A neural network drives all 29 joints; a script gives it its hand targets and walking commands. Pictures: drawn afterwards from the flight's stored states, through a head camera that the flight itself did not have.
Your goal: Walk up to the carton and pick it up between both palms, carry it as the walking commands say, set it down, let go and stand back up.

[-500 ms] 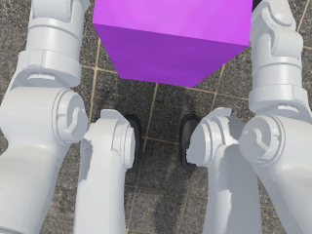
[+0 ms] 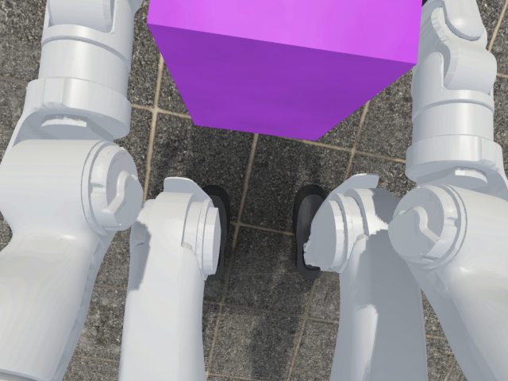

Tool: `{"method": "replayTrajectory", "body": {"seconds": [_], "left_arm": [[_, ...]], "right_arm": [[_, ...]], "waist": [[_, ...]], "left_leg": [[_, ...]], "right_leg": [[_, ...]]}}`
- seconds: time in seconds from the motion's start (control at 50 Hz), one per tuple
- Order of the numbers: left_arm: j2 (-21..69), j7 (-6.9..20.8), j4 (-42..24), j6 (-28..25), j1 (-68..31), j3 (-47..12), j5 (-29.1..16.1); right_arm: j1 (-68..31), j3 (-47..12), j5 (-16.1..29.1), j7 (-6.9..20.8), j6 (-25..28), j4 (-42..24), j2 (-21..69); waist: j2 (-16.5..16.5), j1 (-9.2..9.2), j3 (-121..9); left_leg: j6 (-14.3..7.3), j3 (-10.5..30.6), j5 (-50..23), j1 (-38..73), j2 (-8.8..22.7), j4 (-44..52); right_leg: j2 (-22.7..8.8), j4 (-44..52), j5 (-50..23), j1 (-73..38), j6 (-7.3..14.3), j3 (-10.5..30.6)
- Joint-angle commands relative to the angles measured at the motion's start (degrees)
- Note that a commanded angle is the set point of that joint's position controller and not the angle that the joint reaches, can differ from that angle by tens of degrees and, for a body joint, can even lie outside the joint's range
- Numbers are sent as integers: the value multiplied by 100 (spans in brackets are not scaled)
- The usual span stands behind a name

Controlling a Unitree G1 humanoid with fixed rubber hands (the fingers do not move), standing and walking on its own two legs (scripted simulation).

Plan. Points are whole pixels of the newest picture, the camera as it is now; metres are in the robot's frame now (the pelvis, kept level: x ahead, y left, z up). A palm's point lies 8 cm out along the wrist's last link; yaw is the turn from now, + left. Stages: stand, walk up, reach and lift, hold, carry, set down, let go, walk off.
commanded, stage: set down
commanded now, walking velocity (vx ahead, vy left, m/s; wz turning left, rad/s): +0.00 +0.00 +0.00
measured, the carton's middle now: out of the picture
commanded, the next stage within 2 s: none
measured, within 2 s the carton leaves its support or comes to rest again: rests again in 0.44 s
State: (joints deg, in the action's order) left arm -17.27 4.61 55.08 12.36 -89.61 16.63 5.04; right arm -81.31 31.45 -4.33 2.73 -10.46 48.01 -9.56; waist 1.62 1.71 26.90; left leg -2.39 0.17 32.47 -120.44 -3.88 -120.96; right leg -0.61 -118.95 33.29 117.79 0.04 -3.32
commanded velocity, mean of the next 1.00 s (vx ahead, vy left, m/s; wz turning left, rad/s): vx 0.00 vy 0.00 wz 0.00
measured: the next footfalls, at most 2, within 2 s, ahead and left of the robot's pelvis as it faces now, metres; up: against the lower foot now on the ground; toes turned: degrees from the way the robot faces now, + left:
none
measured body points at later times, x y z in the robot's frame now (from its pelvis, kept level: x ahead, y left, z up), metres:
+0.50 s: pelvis +0.01 +0.00 +0.00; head +0.39 +0.01 +0.22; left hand +0.59 +0.16 -0.18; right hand +0.55 -0.18 -0.20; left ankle +0.12 +0.09 -0.37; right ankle +0.12 -0.12 -0.37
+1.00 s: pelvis -0.01 +0.00 +0.00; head +0.36 +0.00 +0.23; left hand +0.60 +0.19 -0.14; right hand +0.56 -0.20 -0.16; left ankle +0.12 +0.09 -0.37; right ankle +0.12 -0.12 -0.37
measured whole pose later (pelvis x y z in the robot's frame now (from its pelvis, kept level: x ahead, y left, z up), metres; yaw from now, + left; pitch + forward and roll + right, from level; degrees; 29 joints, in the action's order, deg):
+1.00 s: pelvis -0.01 +0.00 +0.00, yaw -1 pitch +30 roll -4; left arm -28.5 -5.3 58.1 12.6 -91.2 3.9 -12.0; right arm -85.0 16.6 7.5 -11.6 -12.1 52.0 -16.7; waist 2.4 1.7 29.9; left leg -2.4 0.2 31.4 -119.9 -3.0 -121.5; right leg 0.4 -119.3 31.5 117.7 -0.2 -3.2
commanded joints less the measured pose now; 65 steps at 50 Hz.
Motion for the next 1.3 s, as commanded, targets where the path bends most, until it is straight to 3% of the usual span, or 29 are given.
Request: {"method": "replayTrajectory", "body": {"seconds": [0.0, 0.06, 0.08, 0.14, 0.18, 0.24, 0.3, 0.34, 0.36, 0.38, 0.44, 0.54, 0.58, 0.62, 0.66, 0.7, 0.76, 0.84, 0.88, 0.9, 0.98, 1.04, 1.1, 1.12, 1.14, 1.16, 1.18, 1.2, 1.28], "left_arm": [[3551, 893, 985, 397, -1177, -895, 350], [3158, 781, 883, 313, -1099, -835, 350], [2931, 722, 912, 296, -1030, -811, 459], [2284, 516, 827, 179, -1008, -735, 383], [1697, 286, 732, 33, -915, -676, 352], [581, -172, 492, -250, -981, -854, 113], [-495, -647, 13, -572, -1245, -1203, -382], [-823, -897, -159, -731, -1570, -1340, -772], [-947, -973, 121, -733, -1540, -1395, -906], [-1100, -1037, 132, -747, -1584, -1371, -948], [-1149, -1044, 631, -702, -1479, -1443, -1177], [-1340, -976, 512, -728, -2146, -1730, -1692], [-1342, -908, 770, -685, -2137, -1756, -1727], [-1444, -837, 485, -705, -2432, -1838, -1892], [-1511, -803, 692, -666, -2450, -1869, -1894], [-1727, -835, 307, -666, -2596, -1784, -1880], [-1967, -942, -181, -591, -2638, -1693, -1887], [-1999, -1092, -1177, -402, -2682, -1699, -2025], [-1985, -1122, -1210, -211, -2612, -1730, -2058], [-1985, -1133, -1404, -131, -2605, -1726, -2068], [-1827, -1085, -1390, 146, -2548, -1774, -2144], [-2061, -1097, -1482, 324, -2437, -1594, -2008], [-2015, -1061, -1580, 517, -2297, -1596, -2017], [-2096, -1064, -1695, 544, -2375, -1541, -2023], [-2017, -1067, -2006, 579, -2467, -1606, -2074], [-2087, -1050, -1779, 636, -2317, -1436, -1930], [-2084, -1048, -2056, 663, -2328, -1472, -1952], [-2135, -1054, -2169, 696, -2381, -1416, -1899], [-2087, -1000, -2159, 845, -2210, -1361, -1816]], "right_arm": [[-1624, -1115, -677, 726, -528, 663, 3271], [-1545, -1057, -678, 630, -445, 650, 2932], [-1411, -973, -676, 591, -424, 755, 2766], [-1184, -748, -738, 369, -283, 679, 2093], [-1132, -638, -755, 150, -122, 576, 1386], [-965, -510, -581, -294, 238, 457, 226], [-1067, -680, -2, -741, 636, 220, -927], [-1132, -880, 378, -911, 768, 345, -1099], [-1108, -932, 523, -975, 777, 606, -1239], [-1166, -991, 686, -1004, 781, 690, -1303], [-1311, -1233, 931, -1008, 777, 895, -1507], [-1857, -1519, 1240, -1081, 767, 741, -1691], [-1925, -1617, 1274, -1031, 686, 964, -1661], [-2120, -1615, 1291, -1027, 685, 823, -1687], [-2180, -1590, 1272, -1024, 651, 838, -1802], [-2306, -1681, 1385, -1063, 640, 459, -1735], [-2418, -1681, 1425, -1202, 562, -110, -1881], [-2236, -1690, 1649, -1404, 334, -759, -1963], [-2142, -1762, 1779, -1461, 140, -841, -1926], [-2147, -1743, 1801, -1488, 79, -1128, -1963], [-2143, -1598, 1600, -1538, -196, -1081, -2001], [-2029, -1562, 1530, -1546, -400, -1214, -2041], [-2024, -1474, 1513, -1552, -563, -1573, -2072], [-2018, -1561, 1560, -1536, -628, -1561, -2056], [-1991, -1481, 1556, -1527, -669, -1695, -2152], [-1850, -1392, 1450, -1521, -731, -1581, -2165], [-1812, -1397, 1474, -1509, -754, -1760, -2098], [-1825, -1424, 1543, -1489, -795, -1842, -2116], [-1663, -1231, 1406, -1405, -919, -1931, -2221]], "waist": [[344, 685, -4080], [217, 654, -4238], [368, 615, -4268], [289, 727, -4498], [338, 675, -4767], [443, 808, -5539], [678, 864, -6910], [588, 915, -7732], [565, 988, -7888], [633, 877, -7909], [555, 865, -7458], [536, 966, -7584], [492, 866, -7058], [286, 1045, -7157], [402, 1047, -7221], [430, 860, -7943], [330, 864, -9155], [477, 900, -10914], [604, 867, -11022], [630, 940, -11272], [640, 1108, -10736], [572, 1044, -11004], [448, 1147, -11304], [451, 1043, -11365], [468, 1180, -11651], [492, 1127, -11419], [485, 1168, -11719], [625, 1063, -11853], [607, 1211, -11967]], "left_leg": [[9, 132, 58, 1573, -194, 918], [45, 138, -54, 1589, -182, 884], [64, 97, -34, 1614, -157, 900], [107, 152, -224, 1870, -129, 899], [168, 122, -537, 1990, -125, 841], [270, 183, -1351, 2639, -76, 728], [366, 264, -2477, 3627, -41, 506], [357, 308, -2993, 3992, -29, 398], [340, 358, -3019, 4168, -6, 368], [331, 341, -2954, 4180, 16, 367], [290, 364, -2556, 3814, 62, 432], [241, 320, -2083, 3449, 123, 408], [220, 302, -1650, 3046, 145, 503], [196, 325, -1512, 2900, 179, 462], [204, 298, -1459, 3003, 206, 438], [205, 263, -1671, 3387, 190, 444], [174, 188, -1872, 3961, 156, 519], [175, 183, -2351, 5148, 87, 682], [145, 135, -2187, 5332, 72, 851], [134, 173, -2267, 5479, 78, 934], [159, 178, -1660, 5154, 56, 1305], [150, 122, -1561, 5411, 27, 1534], [119, 194, -1702, 5611, 11, 1771], [118, 165, -1748, 5692, -6, 1810], [130, 152, -1858, 5928, -35, 1879], [141, 128, -1754, 5783, -30, 1935], [157, 201, -1939, 6077, -43, 2091], [173, 193, -2080, 6299, -40, 2136], [180, 252, -2149, 6555, -52, 2519]], "right_leg": [[686, 661, -262, -1544, 32, 208], [659, 618, -409, -1706, 2, 192], [685, 628, -446, -1716, -10, 203], [649, 618, -584, -1806, -54, 153], [657, 609, -878, -2000, -67, 179], [647, 496, -1530, -2278, -127, 81], [629, 373, -2378, -2448, -135, 56], [608, 329, -2860, -2548, -141, 67], [561, 276, -2868, -2467, -164, 17], [557, 289, -2782, -2352, -155, 56], [473, 343, -2431, -2082, -125, 54], [373, 415, -2253, -2267, -56, 135], [344, 482, -1878, -2074, -43, 165], [306, 475, -1876, -2250, -51, 174], [294, 500, -1816, -2264, -50, 166], [313, 509, -1962, -2581, -54, 141], [362, 595, -2173, -3248, -89, 45], [417, 699, -2548, -3940, -42, -79], [440, 874, -2263, -3816, 3, -138], [452, 924, -2351, -3883, 14, -172], [424, 1220, -1790, -3618, 79, -215], [447, 1471, -1705, -3846, 80, -223], [466, 1695, -1848, -4025, 73, -257], [459, 1771, -1858, -4068, 68, -216], [507, 1886, -1924, -4144, 85, -257], [488, 1977, -1821, -4039, 93, -235], [516, 2065, -2021, -4190, 72, -277], [525, 2142, -2051, -4109, 86, -258], [577, 2521, -2080, -4200, 72, -310]]}}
